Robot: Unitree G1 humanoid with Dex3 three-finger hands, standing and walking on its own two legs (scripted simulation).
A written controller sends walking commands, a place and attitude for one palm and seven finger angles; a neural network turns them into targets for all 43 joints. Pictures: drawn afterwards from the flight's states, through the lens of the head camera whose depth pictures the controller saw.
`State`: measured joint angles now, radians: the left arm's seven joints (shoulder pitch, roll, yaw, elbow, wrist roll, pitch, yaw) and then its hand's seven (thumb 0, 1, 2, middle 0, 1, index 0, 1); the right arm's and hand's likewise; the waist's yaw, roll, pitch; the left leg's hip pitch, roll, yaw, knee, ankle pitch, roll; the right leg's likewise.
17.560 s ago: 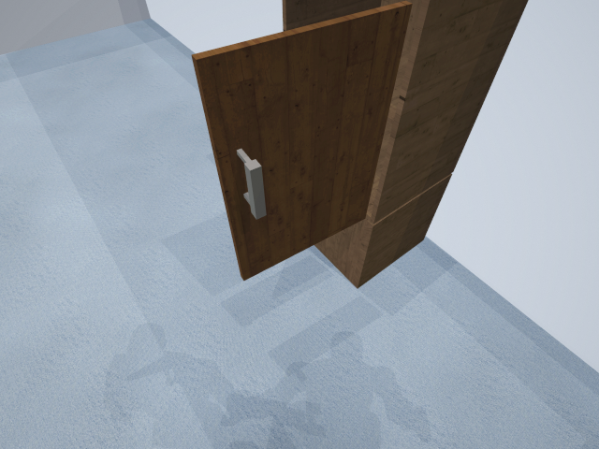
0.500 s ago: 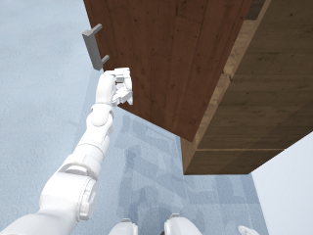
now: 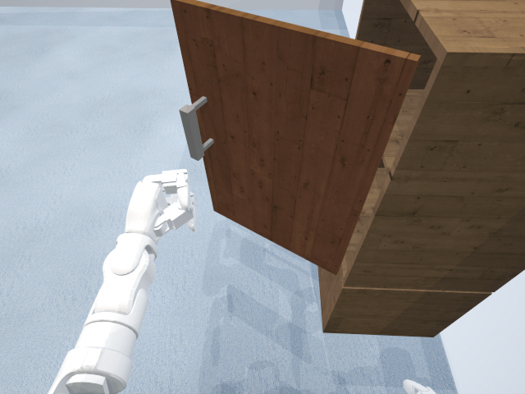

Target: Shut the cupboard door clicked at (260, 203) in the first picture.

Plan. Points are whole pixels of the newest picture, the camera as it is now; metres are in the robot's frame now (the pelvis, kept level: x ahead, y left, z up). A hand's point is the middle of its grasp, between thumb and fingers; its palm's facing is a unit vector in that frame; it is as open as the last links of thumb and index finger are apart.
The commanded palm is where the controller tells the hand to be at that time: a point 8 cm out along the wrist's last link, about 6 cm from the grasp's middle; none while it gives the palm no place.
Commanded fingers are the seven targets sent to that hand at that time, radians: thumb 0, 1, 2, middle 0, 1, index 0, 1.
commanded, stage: draw the hand back to the body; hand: left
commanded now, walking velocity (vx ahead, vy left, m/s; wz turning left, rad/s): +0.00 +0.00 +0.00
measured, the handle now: (199, 128) +0.63 +0.14 +0.04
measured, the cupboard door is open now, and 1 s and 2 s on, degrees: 60 60 60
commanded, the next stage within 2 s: step back with the hand held close in 1.16 s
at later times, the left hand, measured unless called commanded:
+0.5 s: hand (57, 258) +0.25 +0.24 +0.16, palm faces +0.24 -0.93 -0.28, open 4.0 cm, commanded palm +0.21 +0.29 +0.17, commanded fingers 0.00 0.90 0.90 -0.56 -0.69 -0.56 -0.69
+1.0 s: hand out of the picture +0.18 +0.31 +0.19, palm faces +0.49 -0.79 -0.37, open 7.2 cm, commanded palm +0.13 +0.34 +0.21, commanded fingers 0.00 0.90 0.90 -0.20 -0.30 -0.20 -0.30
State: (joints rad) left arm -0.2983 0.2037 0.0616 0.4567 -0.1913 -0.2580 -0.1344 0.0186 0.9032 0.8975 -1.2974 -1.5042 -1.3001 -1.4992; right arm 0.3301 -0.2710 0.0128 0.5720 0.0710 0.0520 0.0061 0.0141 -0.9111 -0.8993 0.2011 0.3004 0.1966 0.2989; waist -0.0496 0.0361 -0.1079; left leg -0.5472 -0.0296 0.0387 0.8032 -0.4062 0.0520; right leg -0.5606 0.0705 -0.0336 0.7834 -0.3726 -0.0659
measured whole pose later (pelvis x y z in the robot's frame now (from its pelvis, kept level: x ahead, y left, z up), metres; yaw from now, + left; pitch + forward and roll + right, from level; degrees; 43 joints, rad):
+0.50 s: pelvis +0.01 +0.03 +0.04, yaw +2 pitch -3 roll -1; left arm 0.22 0.31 0.10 -0.21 -0.09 0.04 0.06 0.02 0.90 0.90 -0.82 -0.98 -0.82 -0.97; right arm 0.16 -0.21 0.09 0.55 0.04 0.04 -0.06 0.01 -0.91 -0.90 0.20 0.30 0.20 0.30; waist 0.04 0.07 -0.02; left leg -0.14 -0.08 0.01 0.45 -0.27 0.09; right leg -0.13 0.03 -0.04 0.42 -0.24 -0.02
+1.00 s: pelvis +0.00 +0.03 +0.04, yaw +3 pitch -5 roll -1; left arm 0.44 0.34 0.33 -0.37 -0.09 0.00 0.10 0.02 0.90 0.90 -0.24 -0.34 -0.24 -0.34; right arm 0.19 -0.25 0.03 0.63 0.04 -0.05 -0.05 0.02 -0.91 -0.90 0.20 0.30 0.20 0.30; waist 0.07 0.08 -0.01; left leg -0.10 -0.09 0.00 0.41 -0.24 0.09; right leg -0.10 0.02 -0.04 0.39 -0.22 -0.02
